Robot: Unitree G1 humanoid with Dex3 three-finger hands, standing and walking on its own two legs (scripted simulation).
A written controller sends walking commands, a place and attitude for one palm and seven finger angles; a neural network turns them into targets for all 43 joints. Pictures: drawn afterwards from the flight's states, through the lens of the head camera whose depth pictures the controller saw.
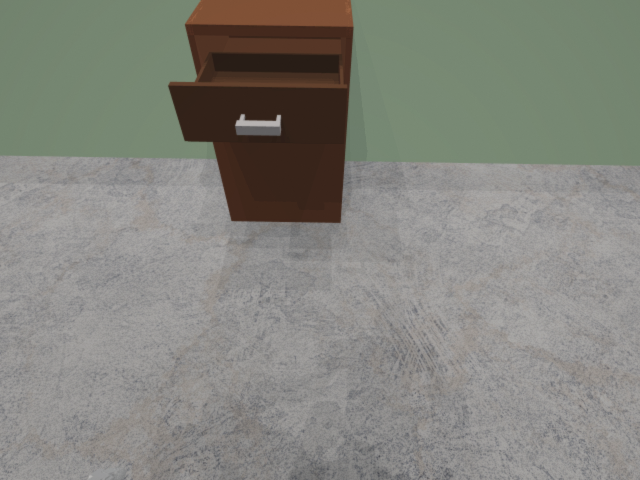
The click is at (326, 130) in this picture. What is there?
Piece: drawer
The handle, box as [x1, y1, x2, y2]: [235, 114, 280, 135]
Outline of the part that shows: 235,125 237,134 279,135 280,115 277,115 275,121 253,121 245,120 244,114 241,114 240,119 236,121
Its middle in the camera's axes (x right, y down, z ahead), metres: -0.16 -0.29 +0.98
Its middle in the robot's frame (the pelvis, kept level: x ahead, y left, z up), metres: +0.92 +0.21 -0.07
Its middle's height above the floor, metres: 0.71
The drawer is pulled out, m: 0.30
